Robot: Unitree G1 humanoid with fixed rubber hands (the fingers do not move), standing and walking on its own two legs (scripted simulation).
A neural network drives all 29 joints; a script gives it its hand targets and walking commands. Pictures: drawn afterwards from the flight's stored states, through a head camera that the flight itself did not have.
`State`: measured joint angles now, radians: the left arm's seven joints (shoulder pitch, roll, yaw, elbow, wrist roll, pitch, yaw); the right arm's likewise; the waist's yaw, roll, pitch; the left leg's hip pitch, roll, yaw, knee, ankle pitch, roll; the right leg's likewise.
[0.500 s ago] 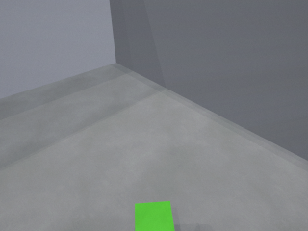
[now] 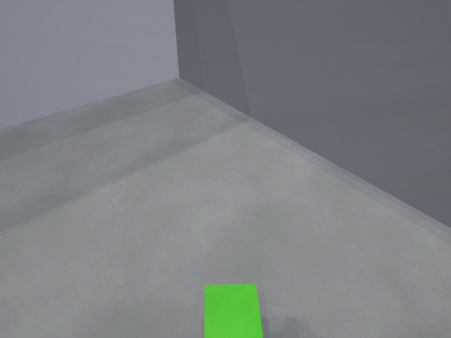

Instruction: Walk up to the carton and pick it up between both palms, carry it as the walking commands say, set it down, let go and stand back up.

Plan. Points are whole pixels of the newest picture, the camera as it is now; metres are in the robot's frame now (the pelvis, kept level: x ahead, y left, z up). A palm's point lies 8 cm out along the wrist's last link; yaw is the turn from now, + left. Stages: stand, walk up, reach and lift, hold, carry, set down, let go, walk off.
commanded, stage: stand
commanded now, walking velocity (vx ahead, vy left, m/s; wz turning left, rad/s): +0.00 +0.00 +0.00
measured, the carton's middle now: (230, 334) +0.36 -0.03 -0.61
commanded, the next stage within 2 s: none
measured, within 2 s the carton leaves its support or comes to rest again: neither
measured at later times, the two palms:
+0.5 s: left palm out of the picture -0.07 +0.22 -0.14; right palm out of the picture -0.03 -0.22 -0.13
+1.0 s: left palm out of the picture -0.10 +0.19 -0.14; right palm out of the picture -0.06 -0.22 -0.14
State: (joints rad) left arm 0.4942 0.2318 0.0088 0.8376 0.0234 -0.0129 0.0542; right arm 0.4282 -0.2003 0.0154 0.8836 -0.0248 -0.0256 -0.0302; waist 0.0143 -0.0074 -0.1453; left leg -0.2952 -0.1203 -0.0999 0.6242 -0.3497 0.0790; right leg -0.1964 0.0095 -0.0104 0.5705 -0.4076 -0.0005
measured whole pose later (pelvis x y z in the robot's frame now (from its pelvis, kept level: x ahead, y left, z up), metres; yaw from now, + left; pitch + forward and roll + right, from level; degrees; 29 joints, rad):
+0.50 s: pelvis -0.01 +0.00 +0.00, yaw +1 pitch +0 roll -1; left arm 0.49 0.17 -0.01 1.00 0.02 0.00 0.06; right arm 0.41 -0.15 0.03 1.02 -0.02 -0.01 -0.04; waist 0.01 -0.01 -0.07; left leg -0.25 -0.13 -0.12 0.58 -0.31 0.07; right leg -0.15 0.00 -0.03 0.53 -0.37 0.00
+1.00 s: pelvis -0.03 -0.01 +0.01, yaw +2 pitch -2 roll +0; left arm 0.44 0.13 -0.01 1.11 0.02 0.00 0.06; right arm 0.39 -0.11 0.03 1.12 -0.01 0.00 -0.05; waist 0.00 0.00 -0.03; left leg -0.23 -0.11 -0.14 0.53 -0.26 0.05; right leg -0.13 0.01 -0.05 0.49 -0.34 -0.02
